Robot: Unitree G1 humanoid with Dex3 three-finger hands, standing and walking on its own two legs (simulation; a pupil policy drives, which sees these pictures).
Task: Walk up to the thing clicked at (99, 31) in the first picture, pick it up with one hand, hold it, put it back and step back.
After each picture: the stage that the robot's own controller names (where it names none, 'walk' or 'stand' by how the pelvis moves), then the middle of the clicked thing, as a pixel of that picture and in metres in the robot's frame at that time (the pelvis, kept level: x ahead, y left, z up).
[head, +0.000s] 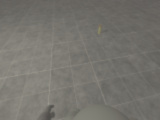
stand; (99, 29) +2.20 -0.20 -0.65
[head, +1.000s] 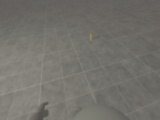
walk; (91, 36) +2.05 +0.12 -0.64
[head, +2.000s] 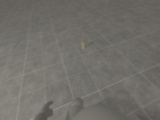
walk; (83, 44) +1.45 +0.27 -0.65
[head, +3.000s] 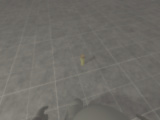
walk; (82, 60) +0.95 +0.20 -0.64
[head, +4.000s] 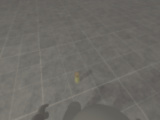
walk; (77, 77) +0.59 +0.19 -0.62
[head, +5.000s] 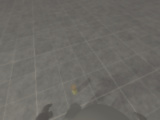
stand; (74, 89) +0.38 +0.21 -0.64
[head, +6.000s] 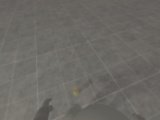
stand; (75, 91) +0.36 +0.19 -0.64
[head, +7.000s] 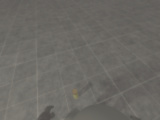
stand; (75, 94) +0.35 +0.19 -0.66
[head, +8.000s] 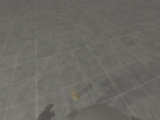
stand; (74, 95) +0.34 +0.20 -0.66
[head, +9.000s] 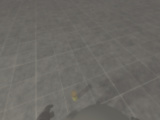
stand; (74, 96) +0.33 +0.20 -0.66
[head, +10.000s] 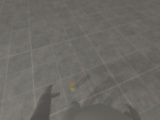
go down; (72, 86) +0.36 +0.20 -0.63
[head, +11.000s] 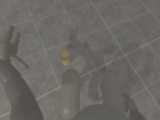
go down; (65, 58) +0.43 +0.21 -0.25
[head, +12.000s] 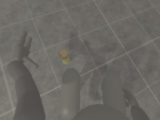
close in; (65, 57) +0.43 +0.21 -0.24
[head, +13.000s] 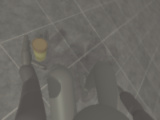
close in; (40, 52) +0.43 +0.25 -0.16
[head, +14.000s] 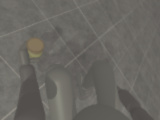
close; (35, 51) +0.41 +0.26 -0.16
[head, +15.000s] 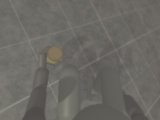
lift; (53, 57) +0.35 +0.25 -0.11
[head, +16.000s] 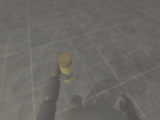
lift; (66, 70) +0.32 +0.17 +0.05
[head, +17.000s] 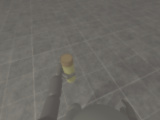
hold; (69, 70) +0.32 +0.16 +0.04
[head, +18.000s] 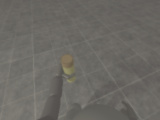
hold; (69, 70) +0.32 +0.16 +0.04
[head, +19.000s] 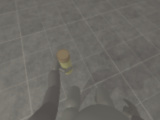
crouch; (66, 63) +0.37 +0.18 -0.02
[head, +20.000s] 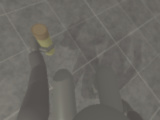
lower; (45, 42) +0.49 +0.24 -0.07
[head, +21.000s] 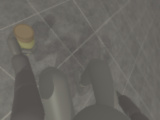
lower; (27, 42) +0.47 +0.26 -0.17
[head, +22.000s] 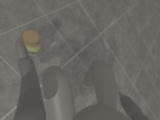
lower; (33, 46) +0.44 +0.26 -0.17
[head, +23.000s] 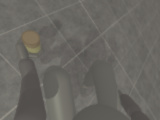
lower; (33, 47) +0.43 +0.26 -0.17
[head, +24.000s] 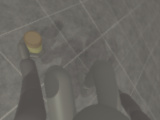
lower; (35, 47) +0.43 +0.26 -0.17
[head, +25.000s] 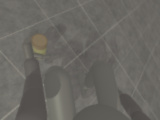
open; (39, 49) +0.44 +0.24 -0.17
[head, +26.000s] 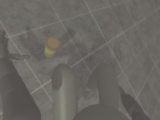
stand; (50, 49) +0.43 +0.22 -0.18
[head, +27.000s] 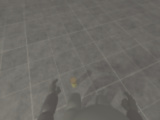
stand; (73, 82) +0.38 +0.17 -0.53
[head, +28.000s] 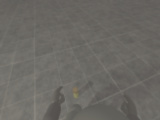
stand; (75, 92) +0.38 +0.17 -0.60
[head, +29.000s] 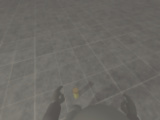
stand; (76, 93) +0.37 +0.16 -0.60
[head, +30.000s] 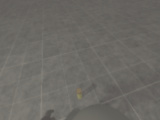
stand; (79, 93) +0.39 +0.16 -0.65
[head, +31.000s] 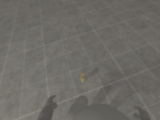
walk; (82, 77) +0.47 +0.15 -0.64
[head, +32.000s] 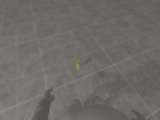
walk; (78, 64) +0.72 +0.16 -0.64
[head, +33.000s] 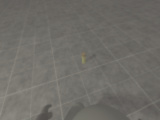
stand; (83, 58) +1.00 +0.19 -0.64
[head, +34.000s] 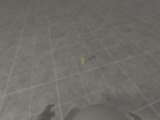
stand; (83, 59) +1.01 +0.16 -0.66
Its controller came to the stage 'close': yes
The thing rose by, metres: 0.68
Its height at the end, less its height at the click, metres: +0.00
